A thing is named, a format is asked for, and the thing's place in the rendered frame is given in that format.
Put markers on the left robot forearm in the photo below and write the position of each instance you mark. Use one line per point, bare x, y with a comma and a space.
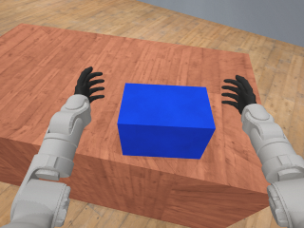
55, 157

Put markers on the pedestal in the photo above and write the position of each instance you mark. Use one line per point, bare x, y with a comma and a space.
39, 69

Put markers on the robot right hand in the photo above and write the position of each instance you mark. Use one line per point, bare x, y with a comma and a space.
244, 93

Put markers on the carton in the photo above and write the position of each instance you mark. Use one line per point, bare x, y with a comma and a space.
165, 121

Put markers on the right robot forearm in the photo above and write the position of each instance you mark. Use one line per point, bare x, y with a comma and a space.
276, 154

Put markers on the robot left hand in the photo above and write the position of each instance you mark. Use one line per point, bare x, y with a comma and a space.
84, 84

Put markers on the robot left upper arm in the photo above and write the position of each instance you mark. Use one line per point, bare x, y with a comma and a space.
42, 204

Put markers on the robot right upper arm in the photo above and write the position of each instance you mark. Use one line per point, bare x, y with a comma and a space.
286, 200

